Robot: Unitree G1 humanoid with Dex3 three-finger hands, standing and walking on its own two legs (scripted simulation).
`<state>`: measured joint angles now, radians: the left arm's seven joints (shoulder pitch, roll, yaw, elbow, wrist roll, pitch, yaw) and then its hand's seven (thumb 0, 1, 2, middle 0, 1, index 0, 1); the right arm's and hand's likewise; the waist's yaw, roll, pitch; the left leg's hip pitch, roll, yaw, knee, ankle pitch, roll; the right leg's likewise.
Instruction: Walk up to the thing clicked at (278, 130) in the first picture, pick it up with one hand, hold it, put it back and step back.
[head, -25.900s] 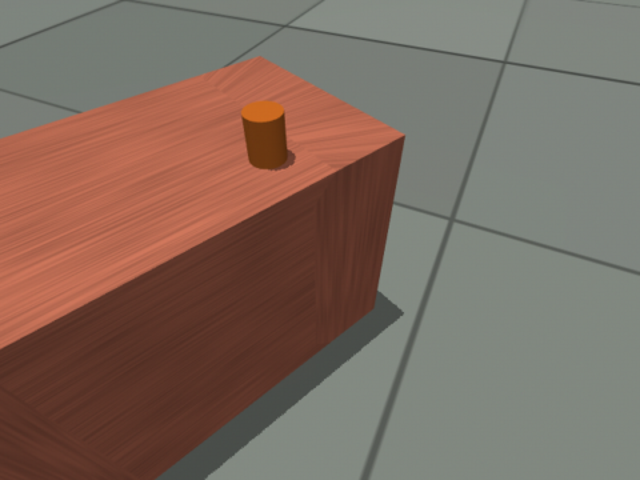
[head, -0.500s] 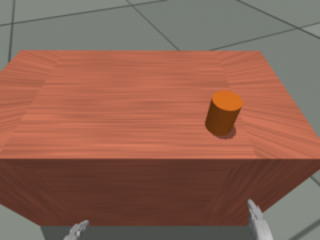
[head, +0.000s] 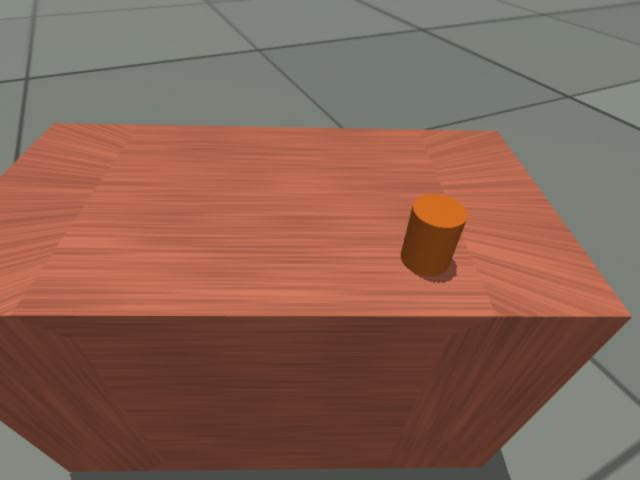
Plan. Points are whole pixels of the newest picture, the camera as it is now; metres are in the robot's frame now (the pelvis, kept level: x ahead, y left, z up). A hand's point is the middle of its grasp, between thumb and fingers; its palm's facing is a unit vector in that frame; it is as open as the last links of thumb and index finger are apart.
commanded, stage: home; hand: right
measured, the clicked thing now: (431, 235) +0.52 -0.18 +0.03
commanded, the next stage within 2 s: stand in 1.38 s
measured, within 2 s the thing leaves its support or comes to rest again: neither
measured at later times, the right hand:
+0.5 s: hand out of the picture +0.04 -0.26 -0.15, palm faces -0.04 +0.93 -0.36, open 17.4 cm
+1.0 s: hand out of the picture +0.08 -0.26 -0.14, palm faces -0.03 +0.93 -0.37, open 17.3 cm
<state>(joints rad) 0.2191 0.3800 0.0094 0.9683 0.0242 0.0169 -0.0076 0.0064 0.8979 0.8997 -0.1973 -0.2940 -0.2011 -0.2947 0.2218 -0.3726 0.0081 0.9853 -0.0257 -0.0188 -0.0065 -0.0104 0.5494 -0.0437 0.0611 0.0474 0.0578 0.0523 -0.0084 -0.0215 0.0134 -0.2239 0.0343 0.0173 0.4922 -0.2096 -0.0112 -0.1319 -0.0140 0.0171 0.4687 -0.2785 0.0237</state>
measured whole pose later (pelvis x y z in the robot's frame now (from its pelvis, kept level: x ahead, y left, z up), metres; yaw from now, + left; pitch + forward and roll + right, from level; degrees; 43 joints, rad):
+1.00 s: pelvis +0.01 +0.00 +0.01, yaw +0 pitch -3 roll +0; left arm 0.13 0.36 0.00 1.12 0.01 0.00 0.00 0.00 0.90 0.90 -0.20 -0.29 -0.20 -0.29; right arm 0.12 -0.35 0.02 1.13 -0.01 -0.02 0.00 -0.01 0.51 -0.06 0.07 0.05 0.06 0.06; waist -0.01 -0.01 0.05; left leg -0.16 0.03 0.02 0.37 -0.16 -0.01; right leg -0.07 -0.02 0.02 0.34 -0.23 0.03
